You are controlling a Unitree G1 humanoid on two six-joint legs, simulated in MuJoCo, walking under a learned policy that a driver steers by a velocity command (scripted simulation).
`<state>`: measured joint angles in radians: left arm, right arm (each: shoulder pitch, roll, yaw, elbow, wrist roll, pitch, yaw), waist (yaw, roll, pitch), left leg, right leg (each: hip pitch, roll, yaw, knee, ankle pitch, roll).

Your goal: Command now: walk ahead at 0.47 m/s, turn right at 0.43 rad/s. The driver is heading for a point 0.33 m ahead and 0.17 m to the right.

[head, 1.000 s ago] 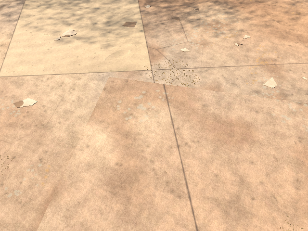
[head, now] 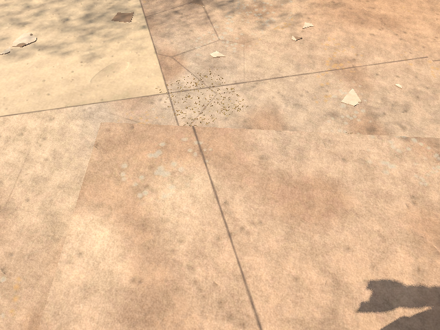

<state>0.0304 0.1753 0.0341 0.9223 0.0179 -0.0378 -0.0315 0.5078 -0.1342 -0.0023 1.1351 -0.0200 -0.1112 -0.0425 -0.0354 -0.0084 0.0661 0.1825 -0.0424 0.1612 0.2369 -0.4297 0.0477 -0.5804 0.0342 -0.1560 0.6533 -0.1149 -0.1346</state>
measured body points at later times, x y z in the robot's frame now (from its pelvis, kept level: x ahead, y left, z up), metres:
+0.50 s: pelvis +0.27 -0.01 +0.01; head +0.31 -0.03 +0.46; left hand +0.28 +0.24 -0.13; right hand +0.40 -0.26 -0.12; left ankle +0.43 +0.05 -0.70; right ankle +0.15 -0.04 -0.72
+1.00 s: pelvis +0.35 -0.03 +0.02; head +0.35 -0.03 +0.47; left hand +0.40 +0.19 -0.14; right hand +0.33 -0.26 -0.14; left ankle +0.43 +0.04 -0.72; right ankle +0.31 -0.14 -0.72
